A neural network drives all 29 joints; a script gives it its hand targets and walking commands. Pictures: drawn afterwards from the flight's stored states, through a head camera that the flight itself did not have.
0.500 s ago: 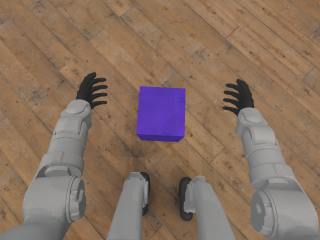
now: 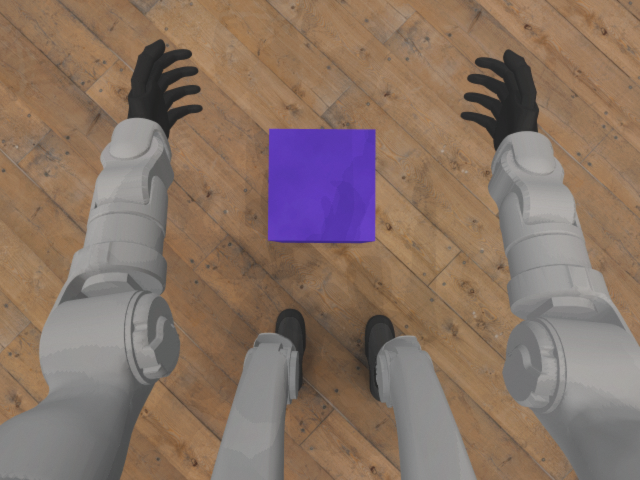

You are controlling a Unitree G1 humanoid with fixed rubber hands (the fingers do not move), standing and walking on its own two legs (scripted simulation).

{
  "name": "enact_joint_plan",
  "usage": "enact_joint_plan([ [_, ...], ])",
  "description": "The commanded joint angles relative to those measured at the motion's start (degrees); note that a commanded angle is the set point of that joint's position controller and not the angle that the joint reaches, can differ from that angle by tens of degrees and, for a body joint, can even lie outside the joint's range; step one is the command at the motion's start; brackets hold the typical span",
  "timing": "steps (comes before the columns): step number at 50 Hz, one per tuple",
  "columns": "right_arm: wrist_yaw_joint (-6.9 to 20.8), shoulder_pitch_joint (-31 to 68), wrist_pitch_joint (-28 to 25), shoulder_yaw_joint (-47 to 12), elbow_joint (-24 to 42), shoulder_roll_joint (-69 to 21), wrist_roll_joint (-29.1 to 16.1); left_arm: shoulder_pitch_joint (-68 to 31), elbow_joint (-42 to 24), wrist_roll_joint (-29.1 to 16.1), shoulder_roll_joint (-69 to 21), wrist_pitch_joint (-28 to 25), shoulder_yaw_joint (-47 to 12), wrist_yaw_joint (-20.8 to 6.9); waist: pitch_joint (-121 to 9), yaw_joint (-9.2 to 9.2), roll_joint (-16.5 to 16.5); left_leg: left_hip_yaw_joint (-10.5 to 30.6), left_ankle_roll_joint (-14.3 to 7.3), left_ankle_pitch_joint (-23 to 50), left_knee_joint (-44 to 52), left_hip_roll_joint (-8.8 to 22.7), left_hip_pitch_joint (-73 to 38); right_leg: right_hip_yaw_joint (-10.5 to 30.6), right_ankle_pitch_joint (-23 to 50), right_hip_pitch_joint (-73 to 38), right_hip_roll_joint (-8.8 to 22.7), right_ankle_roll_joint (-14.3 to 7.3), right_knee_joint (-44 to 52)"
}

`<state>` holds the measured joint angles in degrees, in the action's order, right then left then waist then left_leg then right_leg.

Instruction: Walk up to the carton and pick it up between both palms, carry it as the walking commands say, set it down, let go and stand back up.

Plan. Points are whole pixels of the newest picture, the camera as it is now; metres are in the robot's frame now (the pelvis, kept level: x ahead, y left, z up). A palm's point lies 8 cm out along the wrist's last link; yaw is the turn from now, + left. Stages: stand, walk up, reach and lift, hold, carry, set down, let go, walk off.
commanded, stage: reach and lift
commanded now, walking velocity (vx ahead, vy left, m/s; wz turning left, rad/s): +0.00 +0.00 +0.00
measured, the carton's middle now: (321, 194) +0.48 +0.03 -0.53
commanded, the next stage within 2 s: none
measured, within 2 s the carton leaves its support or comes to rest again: neither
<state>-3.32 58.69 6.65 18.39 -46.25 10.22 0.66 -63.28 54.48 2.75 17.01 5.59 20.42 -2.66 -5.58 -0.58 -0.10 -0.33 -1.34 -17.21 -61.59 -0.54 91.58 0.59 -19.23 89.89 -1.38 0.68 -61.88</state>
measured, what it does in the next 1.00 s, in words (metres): lowers itself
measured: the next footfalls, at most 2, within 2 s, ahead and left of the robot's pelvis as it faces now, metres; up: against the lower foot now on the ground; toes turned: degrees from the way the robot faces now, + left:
none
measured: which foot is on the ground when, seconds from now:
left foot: down 0.00-1.00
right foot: down 0.00-1.00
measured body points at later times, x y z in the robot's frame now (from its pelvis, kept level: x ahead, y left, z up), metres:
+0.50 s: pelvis -0.03 -0.01 -0.14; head +0.31 +0.01 +0.15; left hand +0.51 +0.23 -0.28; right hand +0.51 -0.18 -0.28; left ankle +0.07 +0.10 -0.62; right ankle +0.06 -0.12 -0.62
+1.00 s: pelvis -0.05 +0.00 -0.25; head +0.32 +0.01 +0.01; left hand +0.50 +0.21 -0.42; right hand +0.50 -0.18 -0.42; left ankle +0.07 +0.11 -0.62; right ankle +0.05 -0.12 -0.62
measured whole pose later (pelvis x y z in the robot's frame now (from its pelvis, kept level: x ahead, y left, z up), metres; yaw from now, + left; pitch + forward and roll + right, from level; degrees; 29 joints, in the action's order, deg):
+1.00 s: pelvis -0.05 +0.00 -0.25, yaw -1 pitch +42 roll -2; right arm -7.4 76.7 4.9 8.7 -58.4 17.7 -10.1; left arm -79.6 63.4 -9.3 23.7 4.1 8.3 3.7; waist 13.6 0.4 0.8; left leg 0.3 -1.1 -30.9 -119.2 -1.1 130.0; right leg -0.6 -34.0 127.4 -3.1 1.6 -119.6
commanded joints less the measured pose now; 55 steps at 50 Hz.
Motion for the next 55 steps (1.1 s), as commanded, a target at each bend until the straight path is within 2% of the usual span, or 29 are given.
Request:
enact_joint_plan([
  [1, 0.1, 10.5, -1.0, 0.6, 4.9, 4.1, 0.7, -10.9, -4.5, 0.4, 6.9, -1.4, 1.7, -0.6, -52.7, 0.84, -0.6, 2.1, 2.0, 25.9, -1.2, -1.7, -33.8, -1.1, 19.7, -18.9, -2.6, 2.0, 0.3],
  [9, -1.1, 14.7, -0.7, 0.2, 2.6, 5.2, -0.2, -15.3, -2.3, -1.0, 8.4, -1.3, -0.3, -0.3, -51.5, 0.81, -0.7, 0.3, 2.6, 15.6, -12.0, -2.3, -22.1, -2.5, 10.5, -9.9, -3.0, 2.3, -10.1],
  [14, -2.6, 17.1, -0.4, -1.4, 3.0, 6.9, -2.5, -18.1, -3.1, -2.8, 10.2, -0.7, -2.4, 1.1, -57.0, 0.99, -1.6, -0.6, 2.9, 14.3, -19.7, -2.5, -19.2, -3.4, 9.1, -7.6, -3.4, 2.6, -17.7],
  [20, -4.0, 19.5, 1.0, -3.7, 6.8, 9.0, -5.1, -20.8, -7.4, -5.4, 12.7, 0.4, -4.4, 2.8, -65.0, 1.53, -2.3, -1.4, 2.9, 13.7, -27.4, -2.4, -16.7, -3.5, 9.1, -7.6, -3.7, 2.7, -25.3],
  [24, -4.3, 20.9, 1.7, -4.9, 6.2, 10.0, -6.3, -22.1, -7.3, -7.0, 12.7, 1.1, -5.7, 3.4, -62.7, 1.40, -2.8, -1.2, 3.0, 11.0, -30.7, -2.1, -14.1, -3.7, 6.3, -3.5, -3.5, 2.5, -28.9],
  [29, -4.0, 22.9, 1.2, -5.7, 2.5, 10.8, -7.0, -23.5, -4.0, -7.9, 12.4, 0.9, -6.4, 4.1, -56.5, 1.33, -2.7, -0.6, 3.0, 7.9, -34.6, -1.6, -10.0, -4.1, 3.0, 3.1, -3.1, 2.3, -33.5],
  [42, -4.0, 28.6, -1.9, -7.5, -4.4, 13.5, -9.1, -28.2, 1.6, -10.7, 13.0, -1.6, -9.7, 6.1, -51.4, 0.82, -2.5, 1.2, 2.8, 7.8, -45.5, -0.6, -7.4, -4.3, 1.3, 11.2, -2.0, 2.2, -44.8],
  [52, -4.2, 33.3, -3.5, -10.5, -8.5, 14.7, -12.1, -32.6, 5.1, -13.2, 15.0, -3.4, -12.7, 6.5, -46.6, 1.49, -2.0, 1.5, 2.8, 6.5, -52.5, 0.2, -4.0, -3.0, 1.3, 11.8, -1.3, 1.9, -51.5],
  [55, -4.7, 35.0, -3.8, -11.3, -7.1, 15.8, -13.3, -34.2, 3.7, -14.4, 16.0, -3.9, -13.5, 6.8, -51.3, 1.56, -2.0, 1.3, 2.7, 7.6, -54.3, 0.3, -6.0, -2.9, 2.8, 8.4, -1.1, 1.8, -53.0],
])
